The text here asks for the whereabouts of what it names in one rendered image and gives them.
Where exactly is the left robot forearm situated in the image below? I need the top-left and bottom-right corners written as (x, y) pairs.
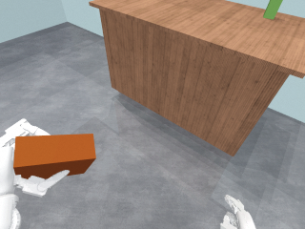
top-left (0, 194), bottom-right (22, 229)

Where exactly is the sponge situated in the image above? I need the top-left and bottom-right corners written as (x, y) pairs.
top-left (13, 134), bottom-right (96, 179)

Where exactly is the robot left hand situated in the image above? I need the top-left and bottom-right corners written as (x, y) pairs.
top-left (0, 118), bottom-right (70, 198)

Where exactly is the table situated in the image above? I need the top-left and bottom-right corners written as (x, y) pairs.
top-left (89, 0), bottom-right (305, 156)

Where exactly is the robot right hand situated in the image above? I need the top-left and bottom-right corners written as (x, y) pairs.
top-left (220, 195), bottom-right (256, 229)

